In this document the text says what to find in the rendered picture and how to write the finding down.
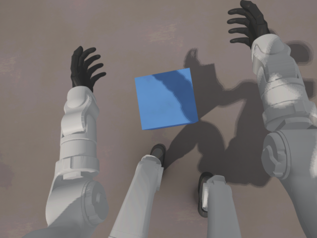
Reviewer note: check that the right robot forearm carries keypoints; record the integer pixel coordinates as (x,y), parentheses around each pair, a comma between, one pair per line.
(282,90)

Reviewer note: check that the robot right hand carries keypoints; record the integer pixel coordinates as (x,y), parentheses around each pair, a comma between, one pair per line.
(255,24)

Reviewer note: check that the left robot upper arm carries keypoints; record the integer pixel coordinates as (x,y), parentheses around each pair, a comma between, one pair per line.
(74,211)

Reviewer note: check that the left robot forearm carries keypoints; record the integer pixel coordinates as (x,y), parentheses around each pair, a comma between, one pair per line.
(78,152)

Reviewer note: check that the robot left thigh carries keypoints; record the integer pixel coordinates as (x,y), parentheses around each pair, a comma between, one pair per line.
(134,216)

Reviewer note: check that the right robot upper arm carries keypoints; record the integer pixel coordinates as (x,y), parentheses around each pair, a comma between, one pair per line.
(291,156)

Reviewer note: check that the carton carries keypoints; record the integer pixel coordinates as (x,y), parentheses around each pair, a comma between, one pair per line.
(166,99)

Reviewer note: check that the robot left foot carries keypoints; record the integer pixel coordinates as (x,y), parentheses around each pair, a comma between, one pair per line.
(159,152)

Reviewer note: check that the robot left hand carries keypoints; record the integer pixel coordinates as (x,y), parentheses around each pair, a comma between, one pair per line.
(80,74)

